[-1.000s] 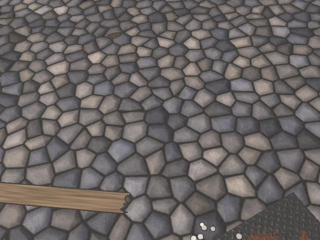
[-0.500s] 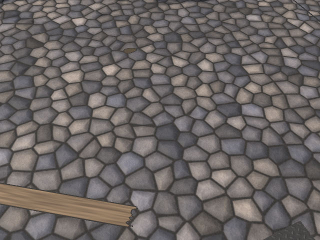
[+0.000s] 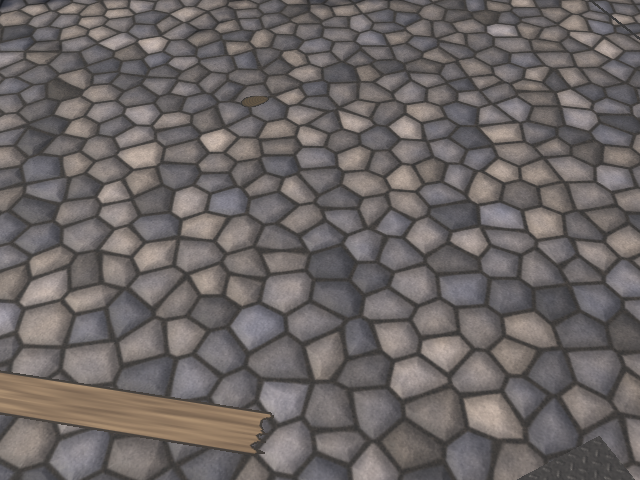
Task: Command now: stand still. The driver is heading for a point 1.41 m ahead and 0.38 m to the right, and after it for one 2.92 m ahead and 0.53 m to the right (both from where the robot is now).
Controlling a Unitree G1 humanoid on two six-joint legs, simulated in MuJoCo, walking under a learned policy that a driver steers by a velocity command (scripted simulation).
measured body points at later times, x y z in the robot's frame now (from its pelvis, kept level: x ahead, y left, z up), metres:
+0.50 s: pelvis +0.00 -0.01 +0.00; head +0.00 -0.01 +0.45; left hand +0.00 +0.24 -0.16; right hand +0.03 -0.27 -0.15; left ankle -0.02 +0.11 -0.74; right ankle -0.02 -0.16 -0.74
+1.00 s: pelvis +0.18 -0.03 -0.01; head +0.21 -0.04 +0.44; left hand +0.04 +0.20 -0.13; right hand +0.41 -0.25 -0.11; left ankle +0.35 +0.09 -0.71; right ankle -0.01 -0.14 -0.74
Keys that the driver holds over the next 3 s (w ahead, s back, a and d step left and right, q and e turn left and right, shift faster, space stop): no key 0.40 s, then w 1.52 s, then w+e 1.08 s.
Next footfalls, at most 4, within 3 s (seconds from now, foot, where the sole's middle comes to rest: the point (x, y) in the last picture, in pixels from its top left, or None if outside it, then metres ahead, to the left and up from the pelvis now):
1.08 left None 0.40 0.08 -0.78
1.60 right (410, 395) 0.71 -0.16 -0.78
2.16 left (313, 282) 1.03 0.06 -0.78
2.68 right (430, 228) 1.23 -0.26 -0.78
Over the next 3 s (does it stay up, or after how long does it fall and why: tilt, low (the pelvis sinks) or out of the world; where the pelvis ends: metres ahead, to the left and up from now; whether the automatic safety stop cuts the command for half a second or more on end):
stays up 1.25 -0.20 0.01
